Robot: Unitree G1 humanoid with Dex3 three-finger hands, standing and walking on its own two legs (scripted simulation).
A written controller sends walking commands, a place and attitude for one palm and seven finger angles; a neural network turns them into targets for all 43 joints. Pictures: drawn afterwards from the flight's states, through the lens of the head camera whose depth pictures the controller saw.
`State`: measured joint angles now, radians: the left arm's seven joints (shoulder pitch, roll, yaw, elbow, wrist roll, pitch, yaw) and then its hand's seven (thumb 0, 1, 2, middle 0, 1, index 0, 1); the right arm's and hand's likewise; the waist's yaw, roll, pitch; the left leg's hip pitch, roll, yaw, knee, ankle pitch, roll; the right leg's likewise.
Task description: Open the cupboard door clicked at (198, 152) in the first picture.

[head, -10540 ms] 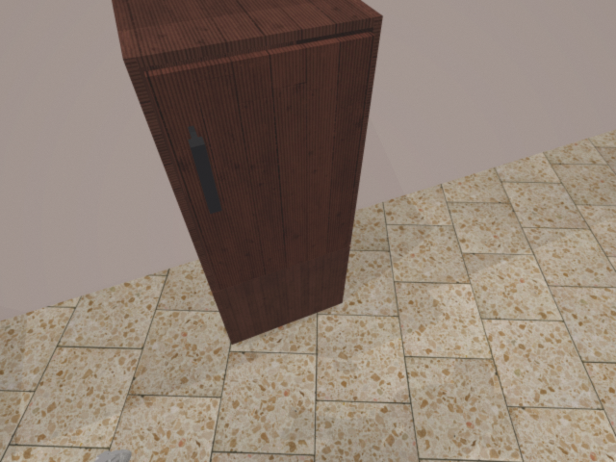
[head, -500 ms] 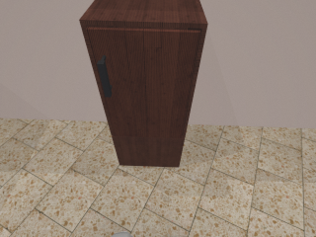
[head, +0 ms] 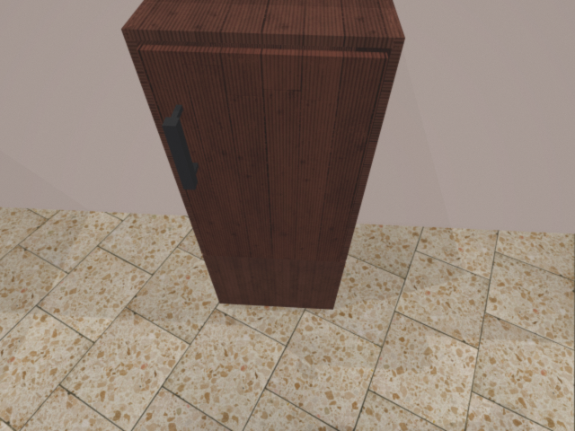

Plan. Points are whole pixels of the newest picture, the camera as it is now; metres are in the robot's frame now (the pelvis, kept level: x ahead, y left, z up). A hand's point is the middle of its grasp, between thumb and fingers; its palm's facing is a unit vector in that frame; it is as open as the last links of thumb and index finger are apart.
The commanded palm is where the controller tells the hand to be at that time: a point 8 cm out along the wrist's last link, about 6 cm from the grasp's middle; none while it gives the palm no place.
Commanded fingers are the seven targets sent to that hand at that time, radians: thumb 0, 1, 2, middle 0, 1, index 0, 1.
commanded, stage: come to a stop and stand still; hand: left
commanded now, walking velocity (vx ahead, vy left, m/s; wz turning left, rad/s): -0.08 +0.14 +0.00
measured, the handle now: (184, 148) +0.56 +0.24 +0.04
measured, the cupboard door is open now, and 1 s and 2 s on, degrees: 0 0 0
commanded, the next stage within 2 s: look again from close up in 0.60 s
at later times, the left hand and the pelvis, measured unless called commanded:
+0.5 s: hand out of the picture +0.00 +0.20 -0.17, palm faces +0.07 -0.98 -0.20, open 7.4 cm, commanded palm none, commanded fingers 0.00 0.90 0.90 -0.20 -0.30 -0.20 -0.30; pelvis -0.04 +0.02 +0.01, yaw +0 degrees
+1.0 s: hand out of the picture -0.03 +0.18 -0.16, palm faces +0.04 -0.97 -0.22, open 7.4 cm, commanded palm none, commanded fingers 0.00 0.90 0.90 -0.20 -0.30 -0.20 -0.30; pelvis -0.03 +0.01 +0.01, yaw +0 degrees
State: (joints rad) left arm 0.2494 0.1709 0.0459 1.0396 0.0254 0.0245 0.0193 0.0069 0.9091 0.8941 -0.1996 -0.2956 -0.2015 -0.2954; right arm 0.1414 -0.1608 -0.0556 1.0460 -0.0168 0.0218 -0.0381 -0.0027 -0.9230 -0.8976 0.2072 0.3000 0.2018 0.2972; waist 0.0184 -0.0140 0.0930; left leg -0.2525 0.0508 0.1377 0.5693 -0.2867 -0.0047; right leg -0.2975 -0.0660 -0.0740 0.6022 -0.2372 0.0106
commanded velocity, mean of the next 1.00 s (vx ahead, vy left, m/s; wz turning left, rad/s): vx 0.00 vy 0.02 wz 0.00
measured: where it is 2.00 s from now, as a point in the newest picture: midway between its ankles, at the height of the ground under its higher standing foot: outside the picture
